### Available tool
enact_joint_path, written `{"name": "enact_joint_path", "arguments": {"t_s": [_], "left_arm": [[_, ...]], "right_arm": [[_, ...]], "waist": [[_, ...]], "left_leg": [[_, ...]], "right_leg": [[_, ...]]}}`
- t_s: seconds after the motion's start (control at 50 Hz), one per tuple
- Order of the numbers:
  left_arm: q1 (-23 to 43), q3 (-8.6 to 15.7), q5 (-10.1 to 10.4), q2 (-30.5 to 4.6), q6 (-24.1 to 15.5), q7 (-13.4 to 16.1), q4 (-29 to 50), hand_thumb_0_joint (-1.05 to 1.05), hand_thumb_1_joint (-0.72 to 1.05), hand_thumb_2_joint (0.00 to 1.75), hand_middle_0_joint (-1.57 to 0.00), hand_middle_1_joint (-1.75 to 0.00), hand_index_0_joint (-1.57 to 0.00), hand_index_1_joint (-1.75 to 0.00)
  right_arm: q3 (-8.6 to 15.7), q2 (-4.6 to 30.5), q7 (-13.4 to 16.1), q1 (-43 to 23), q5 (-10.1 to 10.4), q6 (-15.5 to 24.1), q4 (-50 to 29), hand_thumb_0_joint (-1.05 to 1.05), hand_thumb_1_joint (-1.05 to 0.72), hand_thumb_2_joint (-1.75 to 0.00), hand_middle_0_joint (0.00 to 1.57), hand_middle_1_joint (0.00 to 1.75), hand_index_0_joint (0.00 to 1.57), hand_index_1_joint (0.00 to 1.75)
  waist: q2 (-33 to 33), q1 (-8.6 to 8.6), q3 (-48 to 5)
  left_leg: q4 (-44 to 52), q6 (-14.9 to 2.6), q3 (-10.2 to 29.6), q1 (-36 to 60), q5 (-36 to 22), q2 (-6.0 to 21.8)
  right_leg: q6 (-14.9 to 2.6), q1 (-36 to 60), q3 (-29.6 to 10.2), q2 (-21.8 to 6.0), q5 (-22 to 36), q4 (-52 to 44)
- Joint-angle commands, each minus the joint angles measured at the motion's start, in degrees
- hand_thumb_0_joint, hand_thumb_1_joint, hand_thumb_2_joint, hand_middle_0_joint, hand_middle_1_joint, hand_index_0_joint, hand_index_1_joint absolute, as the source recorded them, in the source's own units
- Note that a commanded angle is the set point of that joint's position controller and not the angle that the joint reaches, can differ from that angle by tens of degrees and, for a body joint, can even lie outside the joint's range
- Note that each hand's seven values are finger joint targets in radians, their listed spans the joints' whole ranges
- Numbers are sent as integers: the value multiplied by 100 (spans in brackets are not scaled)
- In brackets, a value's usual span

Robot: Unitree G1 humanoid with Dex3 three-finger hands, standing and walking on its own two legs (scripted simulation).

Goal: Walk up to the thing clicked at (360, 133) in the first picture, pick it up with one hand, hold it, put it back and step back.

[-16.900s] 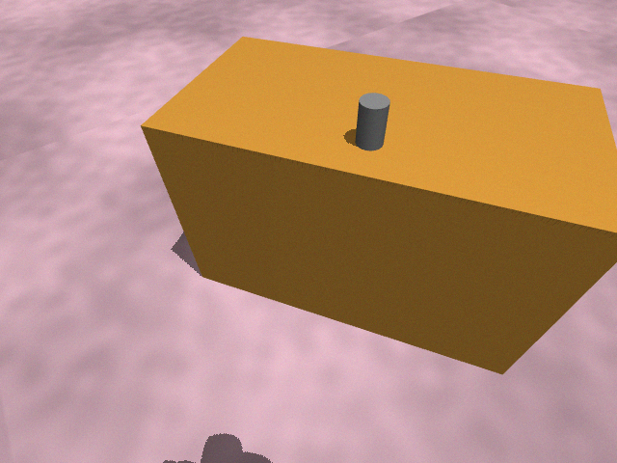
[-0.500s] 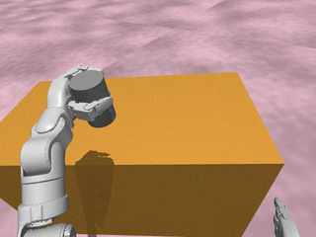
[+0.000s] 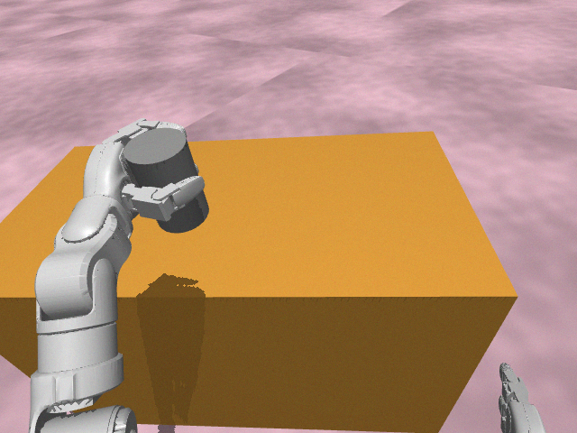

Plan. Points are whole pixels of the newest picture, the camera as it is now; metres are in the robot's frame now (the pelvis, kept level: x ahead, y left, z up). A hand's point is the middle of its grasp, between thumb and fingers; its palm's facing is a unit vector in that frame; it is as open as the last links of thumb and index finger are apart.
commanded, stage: hold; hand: left
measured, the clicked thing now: (170, 182) +0.34 +0.17 +0.23
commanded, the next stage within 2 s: crouch in 1.44 s
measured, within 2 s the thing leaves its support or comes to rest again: neither
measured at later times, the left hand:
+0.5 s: hand (168, 180) +0.33 +0.17 +0.24, palm faces +0.12 -0.99 +0.01, open 9.7 cm
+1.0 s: hand (175, 173) +0.34 +0.17 +0.24, palm faces +0.12 -0.99 +0.02, open 9.7 cm
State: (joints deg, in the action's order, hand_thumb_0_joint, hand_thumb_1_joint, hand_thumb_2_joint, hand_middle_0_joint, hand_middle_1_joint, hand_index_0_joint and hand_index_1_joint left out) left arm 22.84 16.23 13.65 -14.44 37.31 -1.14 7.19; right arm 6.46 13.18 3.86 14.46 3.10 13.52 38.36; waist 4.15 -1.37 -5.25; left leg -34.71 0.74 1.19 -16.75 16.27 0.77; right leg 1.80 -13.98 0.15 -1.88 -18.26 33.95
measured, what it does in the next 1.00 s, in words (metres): stands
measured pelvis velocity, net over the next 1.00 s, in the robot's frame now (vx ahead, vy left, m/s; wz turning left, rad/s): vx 0.00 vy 0.00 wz -0.01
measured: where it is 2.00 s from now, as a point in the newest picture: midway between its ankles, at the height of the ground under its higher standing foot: outside the picture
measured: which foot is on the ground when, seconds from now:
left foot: down 0.00-1.00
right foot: down 0.00-1.00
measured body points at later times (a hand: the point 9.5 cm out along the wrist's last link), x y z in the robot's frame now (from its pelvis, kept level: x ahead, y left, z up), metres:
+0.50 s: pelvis +0.00 +0.00 +0.00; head -0.04 -0.03 +0.45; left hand +0.32 +0.23 +0.24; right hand +0.17 -0.26 -0.07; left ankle +0.03 +0.13 -0.73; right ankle +0.00 -0.14 -0.73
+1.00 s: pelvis +0.00 +0.00 +0.00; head -0.04 -0.03 +0.45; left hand +0.33 +0.22 +0.24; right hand +0.17 -0.26 -0.07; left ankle +0.03 +0.13 -0.73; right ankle +0.00 -0.14 -0.73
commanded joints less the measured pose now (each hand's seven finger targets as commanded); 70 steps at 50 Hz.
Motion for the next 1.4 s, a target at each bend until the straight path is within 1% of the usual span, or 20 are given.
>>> {"name": "enact_joint_path", "arguments": {"t_s": [0.0,0.06,0.12,0.16,0.24,0.26,0.28,0.42,0.44,0.48,0.64,0.84,1.0,1.1,1.12,1.2,1.22,1.26,1.28,1.38], "left_arm": [[2571,343,87,-1075,-510,-82,1368,0,20,127,-130,-144,-133,-144],[2475,295,73,-1027,-466,-79,1296,0,17,127,-130,-145,-133,-145],[2482,487,116,-1197,-505,-58,1534,0,21,129,-130,-145,-133,-145],[2305,392,117,-984,-481,-59,1348,0,20,129,-130,-146,-133,-146],[2338,482,94,-1118,-547,-22,1568,0,19,131,-130,-147,-133,-147],[2213,318,89,-907,-531,-30,1454,0,19,130,-130,-146,-132,-146],[2145,361,96,-904,-527,-26,1476,0,20,130,-130,-146,-132,-146],[2653,363,9,-1170,-680,-16,1779,0,20,130,-129,-145,-131,-145],[2509,416,26,-1135,-643,-8,1366,0,19,129,-129,-144,-131,-145],[2528,231,58,-919,-626,-44,1410,0,21,131,-129,-145,-131,-145],[2494,299,80,-941,-509,-38,1235,0,22,128,-127,-143,-130,-143],[2503,388,27,-1013,-583,44,1344,0,20,129,-127,-144,-130,-144],[2541,405,1,-1102,-579,17,1271,0,22,130,-127,-144,-129,-144],[2383,210,44,-884,-501,-58,1288,0,22,131,-129,-145,-131,-145],[2354,175,91,-806,-463,-84,1162,0,22,132,-129,-146,-131,-146],[2713,213,42,-975,-479,-58,1518,0,21,129,-127,-143,-129,-143],[2626,280,68,-977,-453,-38,1277,0,20,129,-127,-144,-130,-144],[2791,236,38,-974,-491,4,1595,0,21,129,-125,-143,-128,-143],[2668,362,33,-1052,-492,36,1418,0,23,129,-126,-142,-128,-142],[2729,382,16,-1099,-527,87,1310,0,21,130,-126,-144,-128,-144]], "right_arm": [[265,744,40,-836,11,381,-909,0,53,-6,5,5,5,5],[195,661,11,-872,28,394,-939,0,53,-6,5,5,5,5],[223,673,2,-823,26,382,-992,0,53,-6,5,5,5,5],[242,673,9,-785,16,389,-1003,0,53,-6,5,5,5,5],[265,673,-2,-744,10,384,-990,0,53,-6,5,5,5,5],[212,619,-12,-786,15,393,-992,0,53,-6,5,5,5,5],[175,571,-13,-761,11,392,-996,0,53,-6,5,5,5,5],[148,589,51,-954,-29,454,-932,0,53,-6,5,5,5,5],[208,658,71,-864,-40,464,-923,0,52,-6,5,5,5,5],[104,546,68,-829,-33,459,-824,0,53,-6,5,5,5,5],[255,681,41,-841,-4,465,-866,0,53,-6,5,5,5,5],[167,567,-3,-854,-20,418,-938,0,53,-6,5,5,5,5],[198,611,31,-863,-40,401,-844,0,53,-6,5,5,5,5],[99,522,17,-902,-12,399,-869,0,53,-6,5,5,5,5],[134,560,15,-828,-1,398,-841,0,53,-6,5,5,5,5],[111,564,-10,-901,-10,415,-953,0,53,-6,5,5,5,5],[220,645,-8,-811,2,405,-853,0,53,-6,5,5,5,5],[195,621,-17,-896,-1,421,-961,0,54,-6,5,5,5,5],[238,635,-12,-784,-7,412,-863,0,53,-6,5,5,5,5],[229,631,-9,-854,-10,411,-889,0,53,-6,5,5,5,5]], "waist": [[-314,8,-997],[-207,-18,-922],[-401,-55,-830],[-451,-22,-894],[-384,-19,-963],[-314,-37,-911],[-317,-32,-895],[-162,-43,-1031],[-356,86,-962],[-223,86,-900],[-324,18,-871],[-394,-66,-922],[-396,28,-942],[-354,-33,-936],[-428,51,-848],[-282,-29,-1011],[-321,66,-907],[-176,1,-1016],[-307,39,-1022],[-407,41,-1008]], "left_leg": [[533,-124,-121,741,-748,-117],[568,-95,-92,742,-715,-100],[551,-112,-116,621,-690,-118],[535,-116,-126,684,-809,-106],[492,-119,-154,719,-943,-118],[505,-110,-154,689,-945,-122],[488,-117,-163,720,-969,-115],[502,-119,-153,713,-921,-137],[477,-135,-163,766,-874,-121],[528,-120,-155,751,-818,-120],[566,-88,-128,754,-865,-103],[480,-119,-170,710,-1169,-126],[478,-133,-197,761,-1066,-149],[537,-120,-165,787,-1113,-128],[519,-133,-173,794,-1077,-125],[578,-109,-149,827,-1037,-117],[566,-121,-155,818,-976,-114],[597,-94,-150,850,-985,-107],[570,-111,-154,864,-1004,-112],[545,-127,-176,828,-998,-136]], "right_leg": [[-144,-250,294,203,788,-645],[-164,-288,312,221,752,-614],[-138,-232,309,224,710,-670],[-135,-215,298,229,809,-639],[-132,-177,269,210,951,-624],[-144,-185,275,210,951,-621],[-133,-177,265,205,974,-619],[-139,-141,247,186,968,-627],[-111,-198,243,199,937,-631],[-136,-251,248,196,905,-618],[-153,-248,308,241,890,-634],[-124,-102,274,209,1174,-625],[-107,-123,239,189,1133,-680],[-137,-116,291,211,1144,-649],[-124,-192,282,213,1124,-666],[-151,-119,289,219,1073,-660],[-141,-183,283,217,1047,-662],[-161,-138,296,229,1020,-652],[-145,-137,302,227,1040,-664],[-126,-141,274,210,1059,-685]]}}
